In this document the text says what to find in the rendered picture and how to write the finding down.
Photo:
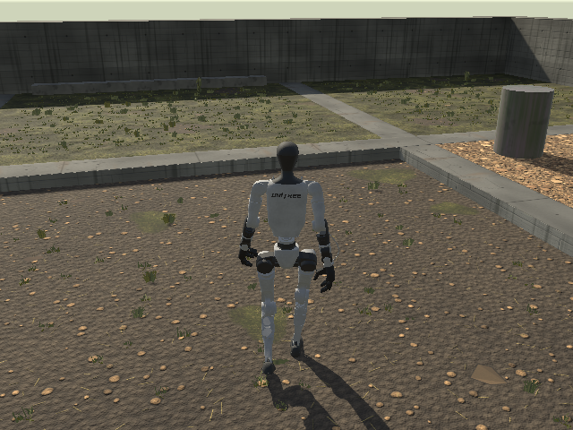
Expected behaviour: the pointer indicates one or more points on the robot left hand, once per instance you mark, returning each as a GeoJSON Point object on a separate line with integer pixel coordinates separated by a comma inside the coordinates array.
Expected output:
{"type": "Point", "coordinates": [251, 254]}

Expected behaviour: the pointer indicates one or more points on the robot torso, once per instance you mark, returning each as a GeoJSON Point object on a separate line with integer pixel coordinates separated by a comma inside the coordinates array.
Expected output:
{"type": "Point", "coordinates": [286, 206]}

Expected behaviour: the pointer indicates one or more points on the humanoid robot head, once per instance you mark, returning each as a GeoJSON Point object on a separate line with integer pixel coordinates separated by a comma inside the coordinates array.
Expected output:
{"type": "Point", "coordinates": [287, 153]}

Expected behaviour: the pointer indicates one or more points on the left robot forearm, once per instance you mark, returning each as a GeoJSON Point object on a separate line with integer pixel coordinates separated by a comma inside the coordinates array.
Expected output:
{"type": "Point", "coordinates": [247, 236]}

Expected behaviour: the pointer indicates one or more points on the right robot forearm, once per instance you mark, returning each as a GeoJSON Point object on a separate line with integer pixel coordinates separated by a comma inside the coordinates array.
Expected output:
{"type": "Point", "coordinates": [324, 245]}

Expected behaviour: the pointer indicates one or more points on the robot right hand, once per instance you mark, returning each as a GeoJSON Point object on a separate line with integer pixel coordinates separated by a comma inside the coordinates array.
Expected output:
{"type": "Point", "coordinates": [330, 277]}

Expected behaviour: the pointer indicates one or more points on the robot right upper arm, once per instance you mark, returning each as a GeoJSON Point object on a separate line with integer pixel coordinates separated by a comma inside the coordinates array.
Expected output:
{"type": "Point", "coordinates": [318, 208]}

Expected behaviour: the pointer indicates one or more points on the robot left upper arm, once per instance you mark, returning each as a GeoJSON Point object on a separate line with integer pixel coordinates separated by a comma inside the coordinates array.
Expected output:
{"type": "Point", "coordinates": [259, 188]}

